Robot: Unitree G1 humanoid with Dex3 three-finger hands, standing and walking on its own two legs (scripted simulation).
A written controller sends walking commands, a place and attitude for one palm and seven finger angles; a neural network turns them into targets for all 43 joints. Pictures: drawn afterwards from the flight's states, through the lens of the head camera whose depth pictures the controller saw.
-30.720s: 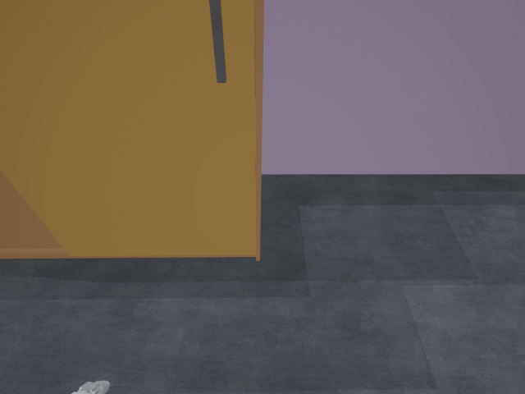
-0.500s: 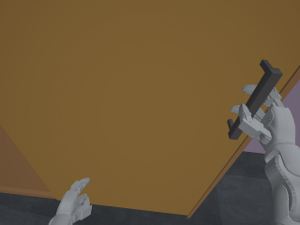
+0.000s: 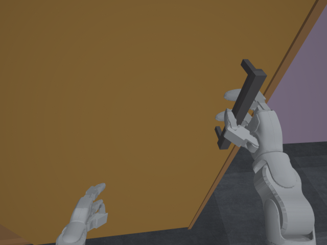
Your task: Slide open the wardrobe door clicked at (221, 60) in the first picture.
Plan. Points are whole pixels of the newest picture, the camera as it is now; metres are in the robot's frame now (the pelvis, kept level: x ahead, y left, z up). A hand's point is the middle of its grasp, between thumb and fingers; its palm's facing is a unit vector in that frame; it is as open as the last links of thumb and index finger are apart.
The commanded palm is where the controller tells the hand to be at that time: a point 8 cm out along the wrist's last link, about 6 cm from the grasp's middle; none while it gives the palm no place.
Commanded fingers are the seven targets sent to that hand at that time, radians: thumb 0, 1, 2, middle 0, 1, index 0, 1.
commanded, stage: step sideways, sliding the door along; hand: right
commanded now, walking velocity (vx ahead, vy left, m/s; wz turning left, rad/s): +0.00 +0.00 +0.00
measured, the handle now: (233, 109) +0.35 -0.13 +0.21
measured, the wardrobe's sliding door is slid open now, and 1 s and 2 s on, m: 0.00 0.04 0.33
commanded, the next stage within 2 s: none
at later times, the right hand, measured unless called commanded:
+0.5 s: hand (221, 124) +0.31 -0.10 +0.20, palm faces +0.23 +0.97 -0.07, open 6.0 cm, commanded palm +0.28 -0.10 +0.20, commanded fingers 0.00 -0.90 -0.90 0.45 1.40 0.45 1.40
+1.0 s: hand (203, 123) +0.31 -0.06 +0.20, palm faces +0.33 +0.94 -0.07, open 6.1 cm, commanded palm +0.27 -0.04 +0.19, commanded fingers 0.00 -0.90 -0.90 0.45 1.40 0.45 1.40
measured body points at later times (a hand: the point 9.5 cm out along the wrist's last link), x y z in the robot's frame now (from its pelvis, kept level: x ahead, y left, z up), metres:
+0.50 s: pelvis -0.01 +0.05 -0.01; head +0.04 +0.06 +0.44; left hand +0.15 +0.27 -0.12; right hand +0.29 -0.15 +0.20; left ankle +0.05 +0.08 -0.74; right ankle -0.05 -0.10 -0.67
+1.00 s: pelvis -0.01 +0.14 -0.02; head +0.06 +0.12 +0.42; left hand +0.21 +0.30 -0.11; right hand +0.29 -0.11 +0.20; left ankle +0.01 +0.32 -0.74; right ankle +0.00 -0.09 -0.74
